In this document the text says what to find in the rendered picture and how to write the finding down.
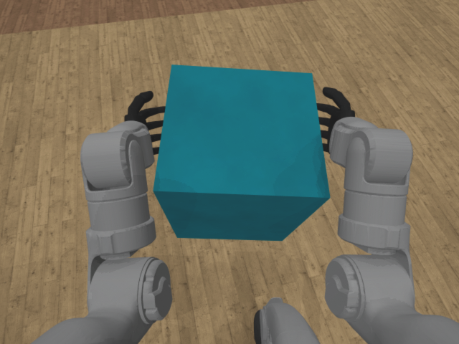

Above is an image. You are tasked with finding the right robot thigh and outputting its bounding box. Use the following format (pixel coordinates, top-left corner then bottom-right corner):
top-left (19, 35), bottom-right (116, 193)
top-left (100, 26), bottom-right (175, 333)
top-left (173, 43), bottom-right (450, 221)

top-left (260, 302), bottom-right (320, 344)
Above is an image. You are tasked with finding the robot left hand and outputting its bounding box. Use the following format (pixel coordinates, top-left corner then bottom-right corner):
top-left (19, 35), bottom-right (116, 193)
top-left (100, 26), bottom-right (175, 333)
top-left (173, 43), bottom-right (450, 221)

top-left (124, 91), bottom-right (166, 155)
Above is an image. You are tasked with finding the robot left upper arm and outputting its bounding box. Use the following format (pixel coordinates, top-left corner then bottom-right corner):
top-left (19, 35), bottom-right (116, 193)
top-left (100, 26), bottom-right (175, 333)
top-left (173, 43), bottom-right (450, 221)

top-left (30, 257), bottom-right (172, 344)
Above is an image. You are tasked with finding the robot right upper arm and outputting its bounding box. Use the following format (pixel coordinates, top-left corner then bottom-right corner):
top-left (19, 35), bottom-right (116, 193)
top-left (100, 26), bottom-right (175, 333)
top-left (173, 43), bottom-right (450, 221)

top-left (325, 254), bottom-right (459, 344)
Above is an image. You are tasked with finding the right robot shin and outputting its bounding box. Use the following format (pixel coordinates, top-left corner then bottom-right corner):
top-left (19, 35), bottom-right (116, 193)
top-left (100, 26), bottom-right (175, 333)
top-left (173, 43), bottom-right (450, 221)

top-left (260, 297), bottom-right (283, 344)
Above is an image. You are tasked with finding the robot right hand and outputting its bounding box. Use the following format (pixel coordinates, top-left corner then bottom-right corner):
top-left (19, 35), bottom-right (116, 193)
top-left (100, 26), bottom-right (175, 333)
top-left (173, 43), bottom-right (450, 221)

top-left (316, 87), bottom-right (355, 154)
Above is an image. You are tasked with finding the carton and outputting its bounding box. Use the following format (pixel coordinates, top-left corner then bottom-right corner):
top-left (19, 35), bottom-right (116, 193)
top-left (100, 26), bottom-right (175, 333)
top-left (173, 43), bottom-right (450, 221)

top-left (153, 64), bottom-right (330, 241)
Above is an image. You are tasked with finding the left robot forearm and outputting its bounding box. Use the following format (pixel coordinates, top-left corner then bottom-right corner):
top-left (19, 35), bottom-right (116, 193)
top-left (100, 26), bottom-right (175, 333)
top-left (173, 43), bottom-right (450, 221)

top-left (80, 120), bottom-right (156, 310)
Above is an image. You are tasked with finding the right robot forearm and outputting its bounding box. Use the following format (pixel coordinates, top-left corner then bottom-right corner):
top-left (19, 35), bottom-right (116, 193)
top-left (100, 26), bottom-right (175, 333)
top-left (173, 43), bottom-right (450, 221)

top-left (329, 117), bottom-right (415, 295)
